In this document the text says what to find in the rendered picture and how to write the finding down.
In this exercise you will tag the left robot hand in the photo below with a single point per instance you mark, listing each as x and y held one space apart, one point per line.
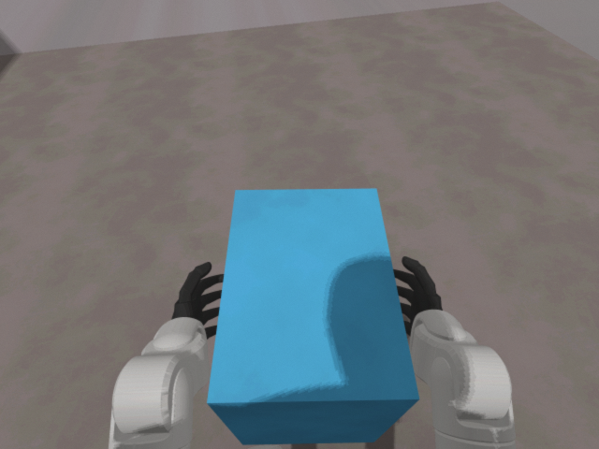
191 302

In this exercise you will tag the carton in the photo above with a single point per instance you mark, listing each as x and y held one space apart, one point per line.
310 343

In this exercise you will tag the left robot forearm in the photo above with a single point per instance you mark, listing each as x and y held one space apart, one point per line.
152 402

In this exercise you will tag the right robot forearm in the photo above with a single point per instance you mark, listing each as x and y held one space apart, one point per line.
471 391

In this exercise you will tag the right robot hand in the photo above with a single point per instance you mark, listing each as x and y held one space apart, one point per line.
423 297

